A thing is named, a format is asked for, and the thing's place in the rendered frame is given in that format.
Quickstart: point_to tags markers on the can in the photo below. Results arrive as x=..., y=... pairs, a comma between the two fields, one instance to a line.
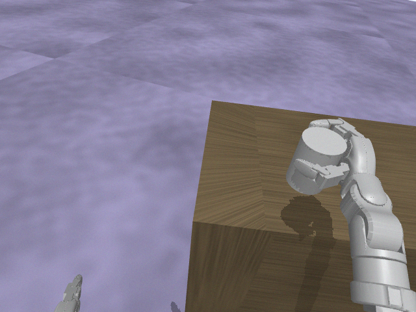
x=317, y=145

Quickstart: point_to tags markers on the left robot hand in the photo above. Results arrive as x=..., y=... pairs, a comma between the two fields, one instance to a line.
x=72, y=294

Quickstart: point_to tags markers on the right robot hand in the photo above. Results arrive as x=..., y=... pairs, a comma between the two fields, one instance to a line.
x=359, y=156

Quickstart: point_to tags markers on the right robot arm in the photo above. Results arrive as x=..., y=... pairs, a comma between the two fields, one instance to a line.
x=377, y=249

